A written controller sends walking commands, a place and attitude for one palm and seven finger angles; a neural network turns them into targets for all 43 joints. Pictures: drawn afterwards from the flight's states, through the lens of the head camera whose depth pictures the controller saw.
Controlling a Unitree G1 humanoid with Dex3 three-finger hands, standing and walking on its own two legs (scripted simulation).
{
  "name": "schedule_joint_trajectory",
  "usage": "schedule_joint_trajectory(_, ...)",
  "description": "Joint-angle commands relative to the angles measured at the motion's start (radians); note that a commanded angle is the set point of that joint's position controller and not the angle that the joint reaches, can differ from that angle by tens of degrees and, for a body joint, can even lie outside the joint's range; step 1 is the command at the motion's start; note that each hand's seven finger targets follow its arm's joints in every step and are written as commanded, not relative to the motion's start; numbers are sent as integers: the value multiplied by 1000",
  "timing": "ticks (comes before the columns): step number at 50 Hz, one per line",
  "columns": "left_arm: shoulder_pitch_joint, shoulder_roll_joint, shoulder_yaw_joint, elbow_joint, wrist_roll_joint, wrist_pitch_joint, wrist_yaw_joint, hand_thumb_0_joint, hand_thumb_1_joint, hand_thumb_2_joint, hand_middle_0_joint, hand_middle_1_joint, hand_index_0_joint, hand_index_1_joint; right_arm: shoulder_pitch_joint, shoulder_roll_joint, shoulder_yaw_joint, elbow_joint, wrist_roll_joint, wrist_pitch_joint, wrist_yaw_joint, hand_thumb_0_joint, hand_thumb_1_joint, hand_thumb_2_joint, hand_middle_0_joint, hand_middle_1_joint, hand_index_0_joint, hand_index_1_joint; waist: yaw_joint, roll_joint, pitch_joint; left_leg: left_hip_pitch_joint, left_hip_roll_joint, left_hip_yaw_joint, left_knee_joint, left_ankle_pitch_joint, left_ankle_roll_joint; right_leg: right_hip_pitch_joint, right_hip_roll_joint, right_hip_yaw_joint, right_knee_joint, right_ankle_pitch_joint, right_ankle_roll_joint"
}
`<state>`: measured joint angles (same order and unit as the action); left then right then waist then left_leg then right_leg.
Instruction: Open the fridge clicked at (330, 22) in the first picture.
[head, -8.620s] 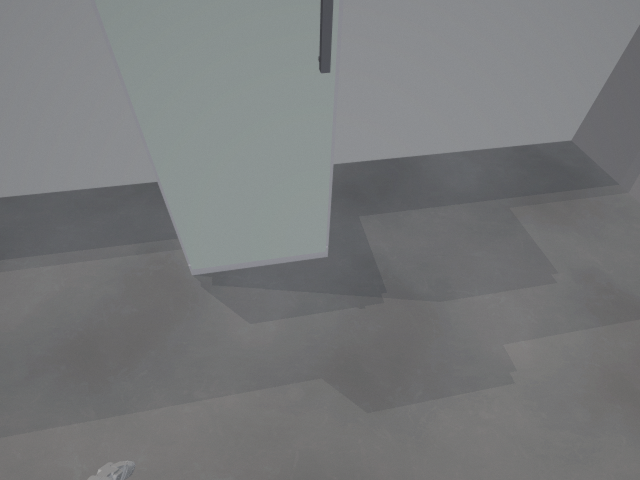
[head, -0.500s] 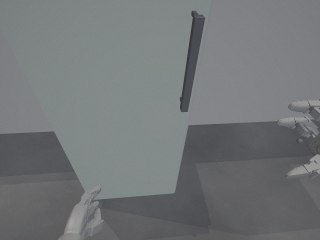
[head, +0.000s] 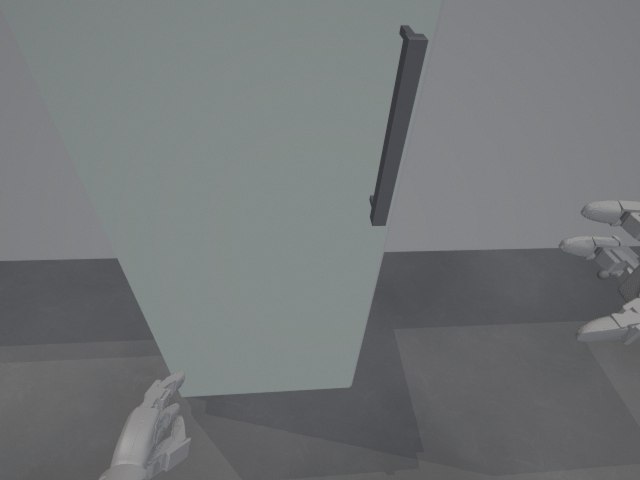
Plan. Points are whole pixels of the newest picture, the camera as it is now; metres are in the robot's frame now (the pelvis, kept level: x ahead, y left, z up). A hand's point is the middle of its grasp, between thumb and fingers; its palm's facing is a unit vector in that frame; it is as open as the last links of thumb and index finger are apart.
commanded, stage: raise the hand to about handle height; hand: right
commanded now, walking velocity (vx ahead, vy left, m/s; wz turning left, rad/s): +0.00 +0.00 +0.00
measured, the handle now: (390, 138) +0.52 -0.09 +0.20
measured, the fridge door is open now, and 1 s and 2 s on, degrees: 0 0 0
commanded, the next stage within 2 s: move the hooked fingers beside the handle in 0.06 s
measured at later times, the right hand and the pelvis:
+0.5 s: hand (549, 245) +0.32 -0.24 +0.19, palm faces -0.04 +1.00 -0.05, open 14.0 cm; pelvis +0.00 +0.00 +0.00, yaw +0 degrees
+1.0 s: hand (498, 217) +0.37 -0.20 +0.19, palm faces -0.06 +1.00 -0.03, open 14.0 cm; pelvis +0.00 +0.00 +0.00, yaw +0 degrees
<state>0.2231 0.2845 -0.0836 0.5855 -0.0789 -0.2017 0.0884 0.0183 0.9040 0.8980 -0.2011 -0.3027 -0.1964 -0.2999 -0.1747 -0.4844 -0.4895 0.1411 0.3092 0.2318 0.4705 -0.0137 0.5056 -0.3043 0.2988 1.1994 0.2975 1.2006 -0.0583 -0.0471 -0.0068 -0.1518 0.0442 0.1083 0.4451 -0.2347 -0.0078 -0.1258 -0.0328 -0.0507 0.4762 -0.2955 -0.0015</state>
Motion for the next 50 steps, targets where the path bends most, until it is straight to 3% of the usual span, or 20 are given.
schedule_joint_trajectory(1,-136,110,44,-172,-1,-57,19,0,900,900,-200,-300,-200,-300,-325,-293,-68,-245,31,-73,24,0,500,-300,300,1200,300,1200,13,-18,-202,51,-37,-38,-36,235,33,42,27,64,-66,256,-25)
schedule_joint_trajectory(5,-142,105,41,-169,4,-55,13,0,900,900,-200,-300,-200,-300,-266,-327,-135,-216,56,-92,32,0,500,-300,300,1200,300,1200,-4,-7,-215,71,-34,-40,-32,270,34,28,32,58,-61,274,-26)
schedule_joint_trajectory(7,-142,108,41,-165,1,-53,10,0,900,900,-200,-300,-200,-300,-259,-315,-131,-171,59,-83,28,0,500,-300,300,1200,300,1200,-2,6,-170,46,-36,-31,-35,241,33,5,29,60,-68,250,-22)
schedule_joint_trajectory(8,-144,110,42,-163,0,-53,9,0,900,900,-200,-300,-200,-300,-259,-307,-122,-157,57,-77,29,0,500,-300,300,1200,300,1200,-1,-19,-159,33,-34,-34,-36,233,34,5,29,58,-68,241,-21)
schedule_joint_trajectory(9,-140,111,43,-160,-3,-49,7,0,900,900,-200,-300,-200,-300,-256,-308,-117,-131,55,-69,26,0,500,-300,300,1200,300,1200,2,15,-138,27,-32,-40,-43,222,30,-9,26,52,-62,232,-22)
schedule_joint_trajectory(12,-141,108,43,-160,-8,-51,13,0,900,900,-200,-300,-200,-300,-358,-250,-29,-149,38,-61,25,0,500,-300,300,1200,300,1200,25,-54,-135,-6,-32,-44,-44,204,30,14,27,54,-63,216,-20)
schedule_joint_trajectory(14,-141,106,40,-157,-9,-53,18,0,900,900,-200,-300,-200,-300,-427,-225,23,-162,30,-70,20,0,500,-300,300,1200,300,1200,40,-17,-141,-14,-33,-49,-49,179,29,25,22,56,-58,200,-23)
schedule_joint_trajectory(17,-127,110,44,-146,-7,-57,32,0,900,900,-200,-300,-200,-300,-518,-250,19,-152,13,-98,3,0,500,-300,300,1200,300,1200,50,-26,-169,-22,-35,-45,-50,141,30,41,26,68,-65,178,-25)
schedule_joint_trajectory(19,-127,108,43,-142,-2,-60,33,0,900,900,-200,-300,-200,-300,-525,-270,-1,-163,10,-118,-15,0,500,-300,300,1200,300,1200,38,-17,-206,7,-33,-47,-44,153,33,45,24,70,-63,196,-23)
schedule_joint_trajectory(20,-135,103,42,-146,-2,-62,32,0,900,900,-200,-300,-200,-300,-542,-259,5,-180,6,-126,-23,0,500,-300,300,1200,300,1200,35,-55,-237,19,-30,-49,-40,165,35,55,28,70,-66,206,-23)
schedule_joint_trajectory(22,-132,98,41,-142,-1,-64,31,0,900,900,-200,-300,-200,-300,-522,-248,-1,-151,3,-132,-42,0,500,-300,300,1200,300,1200,25,-63,-237,28,-28,-42,-32,190,39,52,27,69,-69,229,-19)
schedule_joint_trajectory(24,-124,105,46,-132,1,-58,27,0,900,900,-200,-300,-200,-300,-485,-262,-24,-90,0,-120,-57,0,500,-300,300,1200,300,1200,15,-3,-231,47,-26,-40,-30,217,38,26,23,65,-67,249,-20)
schedule_joint_trajectory(28,-126,106,51,-142,-2,-46,15,0,900,900,-200,-300,-200,-300,-445,-219,0,-32,-12,-72,-68,0,500,-300,300,1200,300,1200,8,-10,-201,36,-18,-36,-17,257,39,-4,23,57,-72,274,-17)
schedule_joint_trajectory(29,-122,111,55,-144,-2,-39,10,0,900,900,-200,-300,-200,-300,-413,-244,-26,-14,-13,-62,-72,0,500,-300,300,1200,300,1200,0,39,-199,53,-17,-39,-18,275,38,-19,18,51,-66,287,-21)
schedule_joint_trajectory(35,-126,104,58,-158,-3,-35,12,0,900,900,-200,-300,-200,-300,-542,-206,28,-128,-13,-90,-85,0,500,-300,300,1200,300,1200,26,2,-258,41,-19,-50,-9,291,35,33,18,45,-51,302,-25)
schedule_joint_trajectory(38,-110,104,59,-137,-2,-38,25,0,900,900,-200,-300,-200,-300,-616,-184,54,-115,-15,-119,-98,0,500,-300,300,1200,300,1200,48,-17,-248,14,-22,-51,-18,250,35,46,20,49,-52,267,-25)
schedule_joint_trajectory(39,-103,106,60,-125,-2,-35,27,0,900,900,-200,-300,-200,-300,-615,-191,53,-91,-16,-121,-102,0,500,-300,300,1200,300,1200,52,29,-228,10,-21,-53,-27,247,33,36,15,46,-49,258,-28)
schedule_joint_trajectory(44,-99,105,59,-109,-6,-35,35,0,900,900,-200,-300,-200,-300,-700,-123,148,-52,-46,-110,-123,0,500,-300,300,1200,300,1200,62,-52,-225,-12,-17,-51,-26,221,40,46,18,53,-57,255,-23)
schedule_joint_trajectory(47,-88,109,59,-93,-5,-28,37,0,900,900,-200,-300,-200,-300,-748,-112,161,19,-52,-94,-144,0,500,-300,300,1200,300,1200,71,-14,-212,-23,-18,-44,-27,198,40,29,18,66,-65,231,-21)
schedule_joint_trajectory(50,-83,113,61,-89,-2,-17,36,0,900,900,-200,-300,-200,-300,-736,-140,124,91,-54,-88,-166,0,500,-300,300,1200,300,1200,57,64,-236,-3,-16,-46,-22,208,37,7,17,63,-63,234,-25)
